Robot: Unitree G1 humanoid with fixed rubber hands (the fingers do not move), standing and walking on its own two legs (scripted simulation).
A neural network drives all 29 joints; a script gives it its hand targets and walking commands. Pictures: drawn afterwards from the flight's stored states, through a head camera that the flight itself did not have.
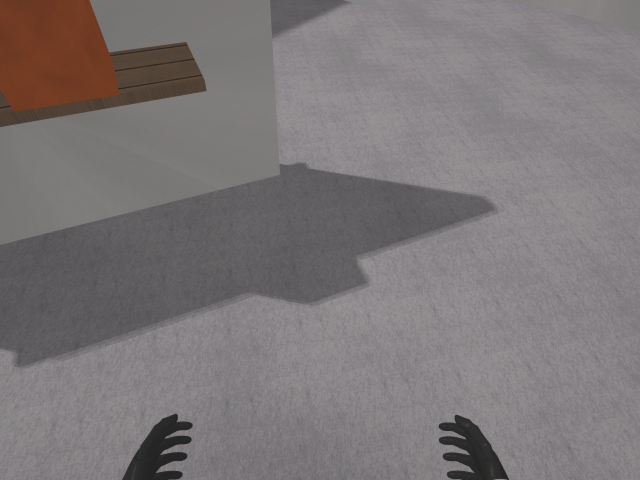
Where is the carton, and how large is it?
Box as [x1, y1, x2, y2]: [0, 0, 118, 111]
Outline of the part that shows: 0,0 0,89 14,111 118,94 113,64 89,0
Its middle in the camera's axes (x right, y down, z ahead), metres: -0.70 -0.52 +0.97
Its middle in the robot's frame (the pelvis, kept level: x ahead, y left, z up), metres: +1.08 +0.69 +0.05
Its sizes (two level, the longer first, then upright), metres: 0.252 0.182 0.281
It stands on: a table, 0.66 m high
